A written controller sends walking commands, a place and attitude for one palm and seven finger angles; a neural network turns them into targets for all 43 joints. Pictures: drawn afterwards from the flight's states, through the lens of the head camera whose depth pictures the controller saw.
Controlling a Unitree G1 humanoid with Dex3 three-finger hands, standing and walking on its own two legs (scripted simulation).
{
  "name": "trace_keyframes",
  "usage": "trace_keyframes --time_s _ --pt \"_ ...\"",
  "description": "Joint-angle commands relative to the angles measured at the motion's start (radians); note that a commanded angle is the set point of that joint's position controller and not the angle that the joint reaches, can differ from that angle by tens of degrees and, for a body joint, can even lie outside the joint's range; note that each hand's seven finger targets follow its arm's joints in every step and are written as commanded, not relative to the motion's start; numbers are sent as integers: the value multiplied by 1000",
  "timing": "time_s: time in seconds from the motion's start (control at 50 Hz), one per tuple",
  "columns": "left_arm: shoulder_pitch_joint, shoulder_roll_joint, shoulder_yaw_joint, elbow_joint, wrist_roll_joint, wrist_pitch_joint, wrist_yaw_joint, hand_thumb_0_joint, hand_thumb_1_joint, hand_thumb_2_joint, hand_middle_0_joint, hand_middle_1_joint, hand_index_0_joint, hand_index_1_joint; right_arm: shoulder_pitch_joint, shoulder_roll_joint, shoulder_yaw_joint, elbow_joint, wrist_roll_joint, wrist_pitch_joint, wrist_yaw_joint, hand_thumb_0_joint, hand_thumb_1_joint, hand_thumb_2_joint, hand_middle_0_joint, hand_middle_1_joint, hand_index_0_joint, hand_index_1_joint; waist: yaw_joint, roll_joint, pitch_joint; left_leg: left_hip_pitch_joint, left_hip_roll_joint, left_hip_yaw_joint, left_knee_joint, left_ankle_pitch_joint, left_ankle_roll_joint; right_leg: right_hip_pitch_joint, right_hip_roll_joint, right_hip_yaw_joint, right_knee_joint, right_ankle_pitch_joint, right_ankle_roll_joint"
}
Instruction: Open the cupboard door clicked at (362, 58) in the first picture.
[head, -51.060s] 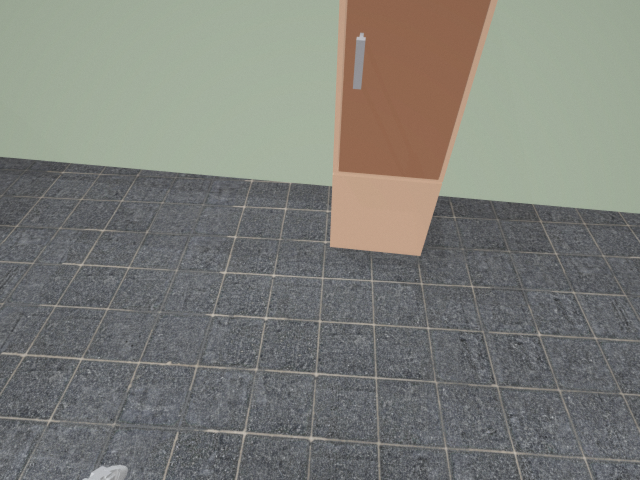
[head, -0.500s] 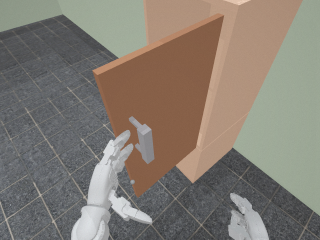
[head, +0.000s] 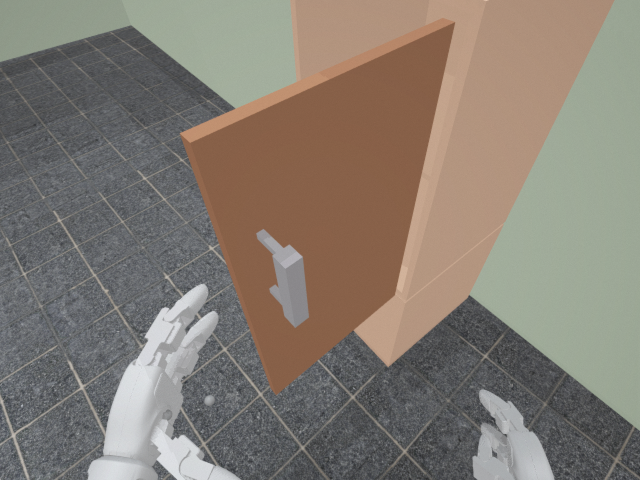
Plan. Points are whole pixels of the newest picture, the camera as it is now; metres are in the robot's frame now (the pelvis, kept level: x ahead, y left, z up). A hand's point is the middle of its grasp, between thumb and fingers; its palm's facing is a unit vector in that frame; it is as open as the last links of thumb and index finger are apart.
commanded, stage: draw the hand back to the body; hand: left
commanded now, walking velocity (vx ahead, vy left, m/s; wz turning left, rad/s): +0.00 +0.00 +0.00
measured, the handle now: (281, 278) +0.33 +0.07 +0.09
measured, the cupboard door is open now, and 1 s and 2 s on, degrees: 92 92 92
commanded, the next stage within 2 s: step back with the hand held close in 1.64 s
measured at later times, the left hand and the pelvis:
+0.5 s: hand (152, 393) +0.18 +0.17 +0.12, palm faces -0.03 -1.00 -0.07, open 16.3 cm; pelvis +0.00 +0.02 +0.01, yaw +0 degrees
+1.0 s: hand (36, 358) +0.19 +0.25 +0.17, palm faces +0.34 -0.87 -0.37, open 12.3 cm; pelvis +0.01 +0.03 +0.05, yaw -1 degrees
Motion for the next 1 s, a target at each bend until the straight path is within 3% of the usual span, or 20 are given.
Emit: trace_keyframes --time_s 0.0,0.04,0.12,0.16,0.2,0.26,0.3,0.38,0.44,0.54,0.56,0.58,0.6,0.62,0.74,0.82,0.84,0.9,0.96,0.98 --pt "-48 45 9 -255 -5 -78 1 0 -500 300 -150 -300 -150 -300 -70 -88 -42 -185 4 -72 -11 0 -900 -900 200 300 200 300 -20 -72 -119 22 -41 -15 -95 239 30 80 18 73 -142 295 27" --pt "-66 36 -10 -243 11 -73 16 0 -500 300 -150 -300 -150 -300 -69 -87 -40 -189 3 -75 -11 0 -900 -900 200 300 200 300 -25 -78 -97 12 -41 -18 -95 211 31 56 20 73 -144 246 26" --pt "-82 119 78 -293 18 -49 50 0 -500 300 -150 -300 -150 -300 -75 -85 -36 -190 5 -72 -16 0 -900 -900 200 300 200 300 1 -50 -138 25 -39 -16 -116 203 33 100 22 76 -154 214 19" --pt "-68 112 95 -279 6 -26 50 0 -500 300 -150 -300 -150 -300 -82 -80 -31 -190 12 -69 -19 0 -900 -900 200 300 200 300 5 -62 -123 34 -35 -14 -130 203 32 110 23 73 -169 219 20" --pt "-68 98 89 -298 -11 -5 39 0 -500 300 -150 -300 -150 -300 -88 -79 -25 -190 17 -74 -20 0 -900 -900 200 300 200 300 6 -33 -118 55 -33 -16 -147 214 30 119 27 59 -172 237 20" --pt "-50 104 104 -293 -35 30 16 0 -500 300 -150 -300 -150 -300 -98 -82 -20 -184 21 -81 -24 0 -900 -900 200 300 200 300 5 -55 -91 64 -32 -17 -164 215 30 134 26 58 -198 243 25" --pt "-58 107 101 -315 -42 50 -2 0 -500 300 -150 -300 -150 -300 -99 -86 -16 -184 22 -88 -27 0 -900 -900 200 300 200 300 2 -37 -83 81 -31 -19 -175 216 32 133 27 54 -208 244 26" --pt "-51 146 164 -316 -62 80 -19 0 -500 300 -150 -300 -150 -300 -103 -89 -15 -171 23 -95 -33 0 -900 -900 200 300 200 300 11 -65 -65 94 -29 -26 -198 218 30 153 30 44 -225 238 26" --pt "-97 158 180 -342 -70 91 -29 0 -500 300 -150 -300 -150 -300 -113 -92 -9 -164 25 -105 -37 0 -900 -900 200 300 200 300 10 -30 -42 117 -30 -30 -215 215 30 155 29 39 -240 225 23" --pt "-69 193 249 -350 -105 112 -64 0 -325 375 -156 -300 -156 -300 -120 -93 -9 -141 30 -122 -43 0 -900 -900 200 300 200 300 24 -9 -66 162 -30 -29 -233 276 28 204 31 34 -257 300 21" --pt "-122 336 275 -449 44 115 78 0 -290 390 -158 -300 -158 -300 -128 -82 -11 -148 13 -110 -68 0 -900 -900 200 300 200 300 60 10 -55 168 -20 -11 -280 281 27 253 8 89 -315 297 10" --pt "-37 246 245 -394 57 137 139 0 -255 405 -159 -300 -159 -300 -115 -63 -4 -137 4 -103 -74 0 -900 -900 200 300 200 300 42 -7 -6 180 -22 -12 -296 275 24 245 6 76 -337 281 11" --pt "-10 195 194 -369 80 151 168 0 -220 420 -160 -300 -160 -300 -116 -64 1 -126 2 -95 -72 0 -900 -900 200 300 200 300 36 -6 24 198 -18 -14 -311 286 25 246 6 63 -344 280 14" --pt "-19 196 190 -368 93 158 189 0 -185 435 -161 -300 -161 -300 -126 -70 -2 -117 2 -89 -70 0 -900 -900 200 300 200 300 35 -25 28 220 -13 -15 -322 300 28 256 8 62 -367 286 16" --pt "-74 254 242 -379 130 147 256 0 25 525 -169 -300 -169 -300 -163 -76 2 -74 -13 -85 -74 0 -900 -900 200 300 200 300 36 10 44 315 -7 -16 -432 283 27 341 6 55 -438 252 15" --pt "-88 292 305 -350 135 138 271 0 165 585 -174 -300 -174 -300 -186 -78 0 -44 -18 -82 -77 0 -900 -900 200 300 200 300 48 -23 44 361 -5 -11 -478 322 29 405 8 54 -479 288 13" --pt "-90 269 293 -359 133 136 269 0 200 600 -175 -300 -175 -300 -188 -74 1 -40 -18 -81 -75 0 -900 -900 200 300 200 300 46 3 46 373 -5 -10 -489 345 27 417 7 53 -479 309 14" --pt "-96 278 318 -361 133 131 270 0 305 645 -179 -300 -179 -300 -194 -76 -4 -23 -20 -80 -66 0 -900 -900 200 300 200 300 50 26 39 408 -2 -7 -511 409 24 448 9 53 -493 359 14" --pt "-103 284 342 -332 130 131 270 0 410 690 -182 -300 -182 -300 -201 -79 -7 -12 -22 -74 -59 0 -900 -900 200 300 200 300 53 -11 65 411 3 -9 -531 431 20 467 13 49 -509 375 16" --pt "-115 291 353 -341 130 129 269 0 445 705 -184 -300 -184 -300 -203 -79 -11 -9 -22 -73 -58 0 -900 -900 200 300 200 300 53 7 52 424 2 -5 -535 436 21 475 13 53 -513 381 16"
